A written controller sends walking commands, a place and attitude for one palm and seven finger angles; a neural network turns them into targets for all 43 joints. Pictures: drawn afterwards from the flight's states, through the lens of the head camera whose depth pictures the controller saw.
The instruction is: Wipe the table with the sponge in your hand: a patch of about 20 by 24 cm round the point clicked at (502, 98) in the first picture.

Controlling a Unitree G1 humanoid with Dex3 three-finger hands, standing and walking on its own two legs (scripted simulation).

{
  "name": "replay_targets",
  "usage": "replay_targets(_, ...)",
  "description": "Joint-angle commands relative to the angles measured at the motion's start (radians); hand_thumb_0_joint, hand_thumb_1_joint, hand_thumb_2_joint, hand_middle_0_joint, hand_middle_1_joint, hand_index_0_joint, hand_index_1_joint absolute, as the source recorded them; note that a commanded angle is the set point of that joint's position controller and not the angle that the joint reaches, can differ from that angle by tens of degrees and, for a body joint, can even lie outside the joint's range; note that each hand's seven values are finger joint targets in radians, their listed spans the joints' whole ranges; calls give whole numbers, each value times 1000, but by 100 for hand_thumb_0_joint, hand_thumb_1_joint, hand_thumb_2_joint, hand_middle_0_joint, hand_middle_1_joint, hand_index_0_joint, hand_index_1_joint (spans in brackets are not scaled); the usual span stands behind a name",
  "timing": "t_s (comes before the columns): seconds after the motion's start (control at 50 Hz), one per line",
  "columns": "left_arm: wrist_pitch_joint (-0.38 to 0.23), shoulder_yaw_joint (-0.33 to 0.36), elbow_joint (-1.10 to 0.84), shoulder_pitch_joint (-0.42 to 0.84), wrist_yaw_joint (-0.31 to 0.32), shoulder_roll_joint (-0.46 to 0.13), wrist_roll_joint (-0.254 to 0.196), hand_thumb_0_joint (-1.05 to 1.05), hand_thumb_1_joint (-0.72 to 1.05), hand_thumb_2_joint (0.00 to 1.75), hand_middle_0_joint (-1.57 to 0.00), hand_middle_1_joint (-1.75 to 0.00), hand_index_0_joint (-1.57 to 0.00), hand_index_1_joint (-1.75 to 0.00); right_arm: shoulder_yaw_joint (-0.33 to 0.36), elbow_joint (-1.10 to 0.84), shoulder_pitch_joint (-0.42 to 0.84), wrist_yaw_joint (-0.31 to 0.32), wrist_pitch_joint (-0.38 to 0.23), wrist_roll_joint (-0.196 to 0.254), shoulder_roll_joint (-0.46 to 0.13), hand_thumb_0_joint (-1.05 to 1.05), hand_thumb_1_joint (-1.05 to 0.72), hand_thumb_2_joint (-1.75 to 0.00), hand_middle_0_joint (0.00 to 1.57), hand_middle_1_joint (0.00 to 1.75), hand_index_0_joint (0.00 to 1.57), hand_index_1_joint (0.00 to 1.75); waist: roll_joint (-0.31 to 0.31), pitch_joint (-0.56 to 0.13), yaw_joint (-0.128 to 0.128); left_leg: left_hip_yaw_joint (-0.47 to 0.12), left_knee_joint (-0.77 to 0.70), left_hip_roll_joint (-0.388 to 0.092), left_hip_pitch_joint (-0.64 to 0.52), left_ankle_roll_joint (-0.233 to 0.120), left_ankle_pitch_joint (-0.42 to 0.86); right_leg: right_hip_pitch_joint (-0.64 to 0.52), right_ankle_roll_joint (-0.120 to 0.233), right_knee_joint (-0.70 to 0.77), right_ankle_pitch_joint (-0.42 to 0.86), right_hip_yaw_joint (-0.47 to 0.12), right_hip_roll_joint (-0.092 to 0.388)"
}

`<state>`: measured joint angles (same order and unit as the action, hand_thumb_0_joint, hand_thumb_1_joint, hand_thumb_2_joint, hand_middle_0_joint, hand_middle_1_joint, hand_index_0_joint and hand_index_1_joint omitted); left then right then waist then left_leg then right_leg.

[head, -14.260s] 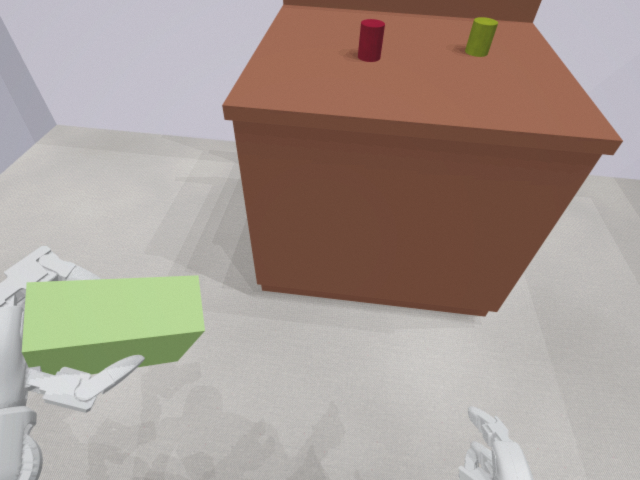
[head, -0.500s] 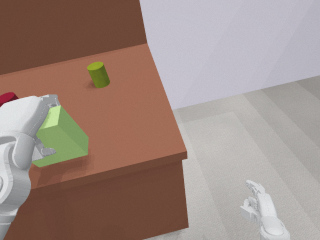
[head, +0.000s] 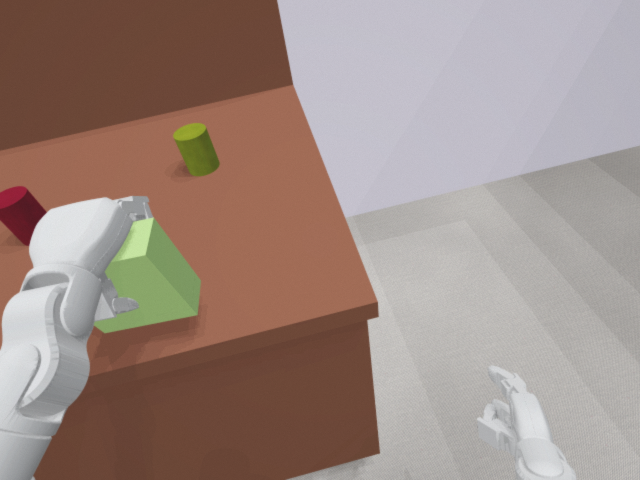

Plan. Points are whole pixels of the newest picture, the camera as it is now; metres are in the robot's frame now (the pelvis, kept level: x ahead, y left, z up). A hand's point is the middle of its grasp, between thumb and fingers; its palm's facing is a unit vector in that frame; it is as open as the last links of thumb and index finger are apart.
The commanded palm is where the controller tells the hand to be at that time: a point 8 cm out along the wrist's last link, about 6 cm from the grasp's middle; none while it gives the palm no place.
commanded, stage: move the sponge above the wiping area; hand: left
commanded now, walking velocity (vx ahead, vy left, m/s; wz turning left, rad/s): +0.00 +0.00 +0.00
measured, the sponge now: (137, 289) +0.28 +0.28 +0.13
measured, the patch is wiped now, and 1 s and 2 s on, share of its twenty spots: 0.00 0.00 0.00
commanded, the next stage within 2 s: none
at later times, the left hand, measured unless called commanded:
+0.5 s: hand (120, 265) +0.28 +0.28 +0.17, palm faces +0.09 -0.04 -0.99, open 9.7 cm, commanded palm +0.24 +0.28 +0.24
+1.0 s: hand (130, 265) +0.29 +0.28 +0.15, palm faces +0.06 -0.05 -1.00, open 9.7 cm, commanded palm +0.26 +0.29 +0.23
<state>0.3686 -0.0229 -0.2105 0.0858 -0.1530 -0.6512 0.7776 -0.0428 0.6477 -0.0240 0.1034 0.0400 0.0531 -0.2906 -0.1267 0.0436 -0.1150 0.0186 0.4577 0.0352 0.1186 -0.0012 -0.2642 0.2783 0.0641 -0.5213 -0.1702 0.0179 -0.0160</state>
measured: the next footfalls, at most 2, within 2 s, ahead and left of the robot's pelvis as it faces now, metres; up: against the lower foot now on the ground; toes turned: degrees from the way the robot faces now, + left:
none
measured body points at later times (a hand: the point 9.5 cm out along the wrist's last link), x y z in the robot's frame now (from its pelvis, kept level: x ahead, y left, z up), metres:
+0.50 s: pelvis +0.02 +0.01 +0.00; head +0.02 -0.05 +0.45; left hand +0.27 +0.27 +0.22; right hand +0.28 -0.19 -0.08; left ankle -0.01 +0.12 -0.73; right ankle +0.07 -0.07 -0.74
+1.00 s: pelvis +0.02 +0.01 +0.01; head +0.02 -0.04 +0.45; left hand +0.28 +0.28 +0.21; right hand +0.27 -0.19 -0.09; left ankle -0.01 +0.12 -0.73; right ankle +0.07 -0.07 -0.74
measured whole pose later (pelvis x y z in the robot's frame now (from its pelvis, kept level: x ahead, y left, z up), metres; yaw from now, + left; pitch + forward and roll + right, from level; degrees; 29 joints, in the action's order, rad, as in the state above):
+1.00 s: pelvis +0.02 +0.01 +0.01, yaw +0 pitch -3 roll +1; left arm 0.36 -0.07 -0.19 0.05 -0.11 -0.59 0.83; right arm -0.04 0.65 -0.04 0.08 0.06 0.05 -0.28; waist -0.12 0.03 -0.12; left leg 0.01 0.38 0.03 0.07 -0.01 -0.26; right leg 0.22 0.05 -0.44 -0.16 0.02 -0.02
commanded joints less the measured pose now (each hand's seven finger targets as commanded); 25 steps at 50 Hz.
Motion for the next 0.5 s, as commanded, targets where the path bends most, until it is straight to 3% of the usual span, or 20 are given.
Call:
replay_targets(0.0, -18, 233, -222, 269, 81, -285, 38, 0, 10, 130, -120, -160, -120, -160, 32, -194, 215, -7, -60, -13, -70, 0, -90, -90, 20, 30, 20, 30, 63, -259, -36, -65, -101, -3, 100, -26, 122, -255, 3, 106, -63, -140, 49)
replay_targets(0.02, -2, 247, -204, 264, 89, -292, 43, 0, 10, 130, -120, -160, -120, -160, 25, -191, 246, -9, -64, -6, -71, 0, -90, -90, 20, 30, 20, 30, 40, -226, -40, -74, -106, -1, 106, -23, 109, -229, 16, 114, -93, -167, 34)
replay_targets(0.04, 3, 211, -203, 273, 93, -244, 38, 0, 10, 130, -120, -160, -120, -160, 31, -190, 213, -12, -60, -13, -72, 0, -90, -90, 20, 30, 20, 30, 82, -243, -31, -58, -101, -9, 106, -25, 130, -248, 7, 106, -55, -131, 46)
replay_targets(0.08, 21, 231, -197, 224, 95, -263, 32, 0, 10, 130, -120, -160, -120, -160, 36, -187, 202, -16, -48, -11, -81, 0, -90, -90, 20, 30, 20, 30, 93, -233, -34, -62, -111, -6, 107, -24, 132, -249, 3, 115, -42, -134, 40)
replay_targets(0.1, 28, 213, -206, 225, 93, -244, 36, 0, 10, 130, -120, -160, -120, -160, 35, -193, 208, -16, -43, -10, -78, 0, -90, -90, 20, 30, 20, 30, 103, -242, -31, -55, -107, -5, 100, -26, 145, -251, 2, 113, -24, -135, 41)
replay_targets(0.12, 40, 222, -216, 218, 91, -250, 42, 0, 10, 130, -120, -160, -120, -160, 27, -198, 246, -19, -48, -3, -75, 0, -90, -90, 20, 30, 20, 30, 62, -226, -36, -61, -106, -3, 96, -24, 148, -236, 16, 116, -37, -166, 30)
replay_targets(0.14, 43, 197, -224, 203, 86, -218, 34, 0, 10, 130, -120, -160, -120, -160, 32, -201, 209, -21, -43, -10, -79, 0, -90, -90, 20, 30, 20, 30, 90, -249, -29, -50, -102, -8, 99, -27, 168, -262, 7, 105, 5, -129, 41)
replay_targets(0.2, 54, 172, -245, 191, 68, -212, 45, 0, 10, 130, -120, -160, -120, -160, 33, -203, 209, -22, -31, -5, -80, 0, -90, -90, 20, 30, 20, 30, 103, -238, -18, -55, -109, -2, 86, -32, 175, -246, -2, 112, 18, -121, 35)
replay_targets(0.22, 61, 177, -274, 196, 65, -215, 51, 0, 10, 130, -120, -160, -120, -160, 23, -213, 258, -23, -40, 1, -74, 0, -90, -90, 20, 30, 20, 30, 53, -234, -27, -62, -107, -1, 74, -31, 173, -235, 13, 115, -2, -155, 24)
replay_targets(0.24, 58, 154, -273, 189, 63, -192, 48, 0, 10, 130, -120, -160, -120, -160, 30, -210, 214, -22, -40, -7, -77, 0, -90, -90, 20, 30, 20, 30, 79, -260, -19, -50, -96, -3, 75, -36, 196, -259, 5, 103, 38, -120, 36)
replay_targets(0.26, 57, 180, -256, 172, 62, -226, 55, 0, 10, 130, -120, -160, -120, -160, 33, -200, 202, -22, -35, -7, -80, 0, -90, -90, 20, 30, 20, 30, 103, -247, -17, -59, -105, -1, 78, -35, 195, -260, 1, 110, 39, -125, 32)
replay_targets(0.3, 53, 169, -275, 202, 58, -230, 71, 0, 10, 130, -120, -160, -120, -160, 32, -205, 207, -21, -28, -9, -78, 0, -90, -90, 20, 30, 20, 30, 85, -250, -20, -59, -108, 2, 68, -37, 208, -260, 2, 110, 49, -120, 33)
replay_targets(0.32, 59, 183, -282, 212, 60, -243, 76, 0, 10, 130, -120, -160, -120, -160, 23, -209, 253, -20, -37, -2, -73, 0, -90, -90, 20, 30, 20, 30, 62, -238, -27, -68, -107, 3, 62, -36, 196, -242, 16, 114, 17, -157, 19)
replay_targets(0.34, 49, 154, -259, 237, 61, -213, 74, 0, 10, 130, -120, -160, -120, -160, 27, -200, 205, -18, -35, -10, -76, 0, -90, -90, 20, 30, 20, 30, 95, -243, -11, -53, -104, 1, 65, -40, 207, -254, 5, 113, 40, -116, 30)
replay_targets(0.36, 39, 176, -245, 229, 64, -239, 75, 0, 10, 130, -120, -160, -120, -160, 30, -193, 192, -18, -32, -8, -77, 0, -90, -90, 20, 30, 20, 30, 96, -250, -12, -64, -115, 3, 59, -38, 204, -259, 2, 121, 35, -119, 25)
replay_targets(0.38, 31, 161, -256, 231, 64, -223, 75, 0, 10, 130, -120, -160, -120, -160, 31, -198, 199, -17, -32, -10, -74, 0, -90, -90, 20, 30, 20, 30, 92, -254, -16, -59, -111, 4, 51, -39, 214, -263, 3, 122, 52, -120, 29)
replay_targets(0.4, 22, 186, -265, 224, 70, -245, 73, 0, 10, 130, -120, -160, -120, -160, 34, -196, 195, -16, -32, -12, -73, 0, -90, -90, 20, 30, 20, 30, 91, -271, -22, -60, -110, 4, 46, -39, 227, -275, 4, 118, 66, -122, 30)
replay_targets(0.42, 25, 216, -274, 215, 76, -274, 79, 0, 10, 130, -120, -160, -120, -160, 26, -196, 239, -18, -40, -6, -71, 0, -90, -90, 20, 30, 20, 30, 34, -262, -32, -69, -109, 7, 40, -36, 226, -265, 21, 120, 48, -163, 15)
replay_targets(0.44, 19, 162, -265, 224, 77, -207, 70, 0, 10, 130, -120, -160, -120, -160, 26, -198, 207, -20, -39, -12, -65, 0, -90, -90, 20, 30, 20, 30, 62, -263, -20, -54, -108, 3, 51, -36, 237, -283, 12, 114, 74, -119, 31)
replay_targets(0.48, 18, 173, -237, 202, 80, -220, 71, 0, 10, 130, -120, -160, -120, -160, 33, -187, 197, -23, -29, -11, -72, 0, -90, -90, 20, 30, 20, 30, 74, -247, -21, -61, -120, 3, 47, -35, 234, -269, 8, 128, 71, -116, 24)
